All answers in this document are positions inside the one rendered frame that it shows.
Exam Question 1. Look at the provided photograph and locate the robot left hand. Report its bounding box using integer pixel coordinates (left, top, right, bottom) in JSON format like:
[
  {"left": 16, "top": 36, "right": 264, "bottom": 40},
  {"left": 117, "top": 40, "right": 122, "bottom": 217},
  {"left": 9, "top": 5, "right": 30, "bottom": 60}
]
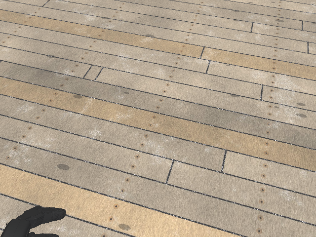
[{"left": 0, "top": 205, "right": 66, "bottom": 237}]

